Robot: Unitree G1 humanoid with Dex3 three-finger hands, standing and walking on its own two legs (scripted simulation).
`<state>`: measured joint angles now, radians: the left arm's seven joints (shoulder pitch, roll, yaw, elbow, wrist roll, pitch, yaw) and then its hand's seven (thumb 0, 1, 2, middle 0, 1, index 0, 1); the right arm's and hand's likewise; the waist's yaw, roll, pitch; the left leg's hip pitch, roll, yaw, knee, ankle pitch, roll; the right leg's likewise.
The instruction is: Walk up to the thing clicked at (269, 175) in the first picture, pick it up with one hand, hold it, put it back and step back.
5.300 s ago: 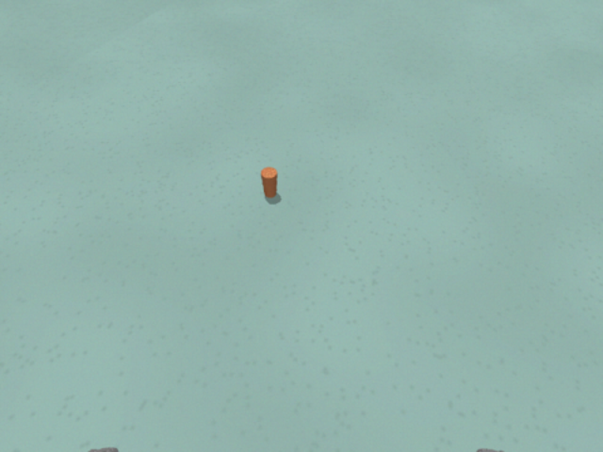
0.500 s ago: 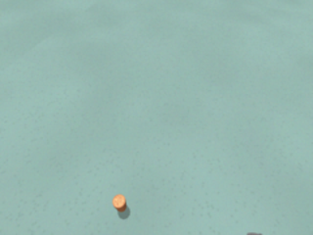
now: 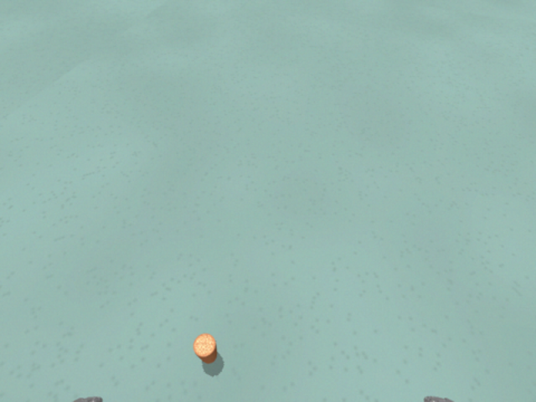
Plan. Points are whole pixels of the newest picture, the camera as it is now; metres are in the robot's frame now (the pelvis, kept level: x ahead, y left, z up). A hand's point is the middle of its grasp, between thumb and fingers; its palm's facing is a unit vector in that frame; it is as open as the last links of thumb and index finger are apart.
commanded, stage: stand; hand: left
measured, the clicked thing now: (206, 350) +0.36 +0.19 -0.72
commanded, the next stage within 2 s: go down in 1.82 s
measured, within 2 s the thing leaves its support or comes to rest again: neither
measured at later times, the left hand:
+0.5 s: hand out of the picture +0.07 +0.25 -0.16, palm faces -0.01 -0.94 -0.34, open 7.3 cm
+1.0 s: hand out of the picture +0.07 +0.25 -0.16, palm faces -0.02 -0.94 -0.34, open 7.3 cm
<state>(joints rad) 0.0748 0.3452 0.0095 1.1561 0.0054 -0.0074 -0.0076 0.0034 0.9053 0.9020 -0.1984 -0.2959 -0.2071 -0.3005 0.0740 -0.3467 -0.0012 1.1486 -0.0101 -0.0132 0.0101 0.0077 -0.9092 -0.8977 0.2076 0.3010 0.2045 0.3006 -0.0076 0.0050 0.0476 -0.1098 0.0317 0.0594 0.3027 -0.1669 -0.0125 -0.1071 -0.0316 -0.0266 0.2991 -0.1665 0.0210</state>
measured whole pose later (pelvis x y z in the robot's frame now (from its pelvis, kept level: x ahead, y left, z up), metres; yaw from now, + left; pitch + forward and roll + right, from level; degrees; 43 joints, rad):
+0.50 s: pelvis +0.00 +0.00 +0.00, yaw +0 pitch -2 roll +0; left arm 0.10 0.35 0.00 1.15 0.01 -0.01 -0.01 0.00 0.90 0.90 -0.20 -0.30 -0.21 -0.30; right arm 0.09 -0.35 0.00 1.14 -0.01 -0.01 0.01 0.01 -0.91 -0.90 0.21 0.30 0.20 0.30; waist -0.01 0.01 0.04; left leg -0.10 0.03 0.05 0.30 -0.17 -0.02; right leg -0.10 -0.03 -0.04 0.29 -0.17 0.02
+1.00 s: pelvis +0.00 +0.00 +0.00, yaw +0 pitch -2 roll +0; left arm 0.11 0.35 0.00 1.14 0.01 -0.01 -0.01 0.00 0.90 0.90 -0.20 -0.30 -0.21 -0.30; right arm 0.10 -0.35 0.00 1.14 -0.01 -0.01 0.01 0.01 -0.91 -0.90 0.21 0.30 0.20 0.30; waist -0.01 0.01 0.04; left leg -0.10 0.03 0.05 0.31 -0.17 -0.01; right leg -0.10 -0.03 -0.03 0.30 -0.17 0.02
